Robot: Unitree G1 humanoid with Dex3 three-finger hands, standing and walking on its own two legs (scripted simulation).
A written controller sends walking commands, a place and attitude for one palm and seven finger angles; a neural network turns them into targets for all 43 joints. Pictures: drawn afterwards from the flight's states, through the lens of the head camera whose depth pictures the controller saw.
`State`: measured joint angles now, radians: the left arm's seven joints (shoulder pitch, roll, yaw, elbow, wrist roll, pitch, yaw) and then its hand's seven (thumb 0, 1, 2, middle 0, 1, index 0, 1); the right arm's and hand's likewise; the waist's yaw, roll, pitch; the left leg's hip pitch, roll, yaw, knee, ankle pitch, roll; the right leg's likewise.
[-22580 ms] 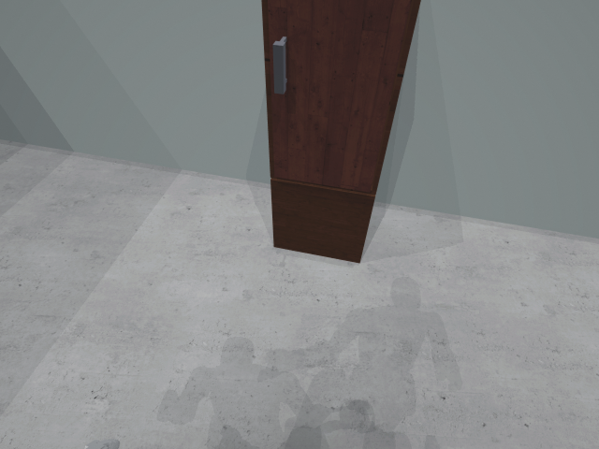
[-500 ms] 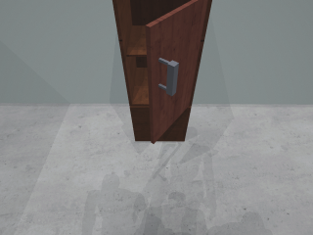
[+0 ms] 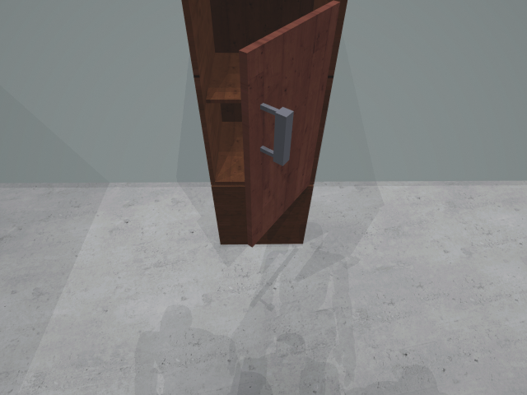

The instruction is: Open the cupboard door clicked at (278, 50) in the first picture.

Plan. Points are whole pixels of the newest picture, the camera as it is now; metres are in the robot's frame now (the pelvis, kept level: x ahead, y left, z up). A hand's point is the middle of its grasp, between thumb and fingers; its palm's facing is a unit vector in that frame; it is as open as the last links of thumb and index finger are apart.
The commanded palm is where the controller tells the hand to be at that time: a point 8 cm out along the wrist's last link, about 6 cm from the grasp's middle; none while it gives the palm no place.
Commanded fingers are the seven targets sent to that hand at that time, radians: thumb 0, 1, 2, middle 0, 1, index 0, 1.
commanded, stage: look to check the result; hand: left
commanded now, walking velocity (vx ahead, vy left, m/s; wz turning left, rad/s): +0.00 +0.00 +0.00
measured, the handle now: (273, 133) +0.61 +0.01 +0.06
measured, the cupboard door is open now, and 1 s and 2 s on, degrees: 52 52 52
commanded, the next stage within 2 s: walk to a spot facing it in 0.54 s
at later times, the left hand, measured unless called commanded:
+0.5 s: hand out of the picture -0.01 +0.15 -0.18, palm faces +0.04 -0.98 -0.17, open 7.4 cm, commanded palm none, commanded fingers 0.00 0.90 0.90 -0.20 -0.30 -0.20 -0.30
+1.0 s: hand out of the picture +0.04 +0.17 -0.18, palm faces -0.07 -0.97 -0.21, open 7.4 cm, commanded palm none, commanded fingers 0.00 0.90 0.90 -0.20 -0.30 -0.20 -0.30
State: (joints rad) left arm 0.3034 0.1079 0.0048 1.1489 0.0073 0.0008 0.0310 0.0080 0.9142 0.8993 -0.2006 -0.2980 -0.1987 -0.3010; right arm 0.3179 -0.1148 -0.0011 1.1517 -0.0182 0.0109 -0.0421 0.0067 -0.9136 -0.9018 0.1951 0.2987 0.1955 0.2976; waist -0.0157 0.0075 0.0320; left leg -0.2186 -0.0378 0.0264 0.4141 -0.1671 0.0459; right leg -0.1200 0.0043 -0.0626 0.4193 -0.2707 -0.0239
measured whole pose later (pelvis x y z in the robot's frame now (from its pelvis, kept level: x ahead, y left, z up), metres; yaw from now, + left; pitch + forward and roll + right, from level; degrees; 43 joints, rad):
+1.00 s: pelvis +0.01 -0.01 -0.01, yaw -8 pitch +1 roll +1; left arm 0.26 0.16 0.07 1.06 0.02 0.05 0.01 0.01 0.91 0.90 -0.20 -0.30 -0.20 -0.30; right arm 0.23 -0.16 -0.05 1.05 -0.02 0.03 -0.06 0.01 -0.91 -0.90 0.20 0.30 0.20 0.30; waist 0.01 0.00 0.07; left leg -0.28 0.03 0.15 0.55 -0.28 0.03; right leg -0.25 0.05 0.04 0.60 -0.35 -0.04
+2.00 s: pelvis +0.05 -0.01 -0.02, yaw -43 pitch +0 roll -1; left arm 0.10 0.26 0.07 0.87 0.02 0.03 -0.02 0.01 0.91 0.90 -0.20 -0.30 -0.20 -0.30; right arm 0.26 -0.27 -0.06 0.93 -0.01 0.06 -0.03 0.01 -0.91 -0.90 0.20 0.30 0.20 0.30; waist -0.03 0.03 0.14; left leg -0.36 0.12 0.08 0.93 -0.54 -0.05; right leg -0.33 0.00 -0.03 0.63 -0.30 0.00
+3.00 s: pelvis +0.16 -0.28 +0.00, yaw -73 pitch +1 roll +0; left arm 0.28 0.19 0.07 1.03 0.02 -0.06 -0.01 -0.01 0.94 0.90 -0.20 -0.30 -0.20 -0.30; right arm 0.11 -0.19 -0.06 0.93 -0.02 -0.01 0.01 0.01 -0.92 -0.90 0.19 0.30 0.19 0.30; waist 0.01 0.01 0.05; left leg -0.56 0.12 0.04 0.85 -0.23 -0.05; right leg -0.11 0.07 -0.03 0.34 -0.26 -0.08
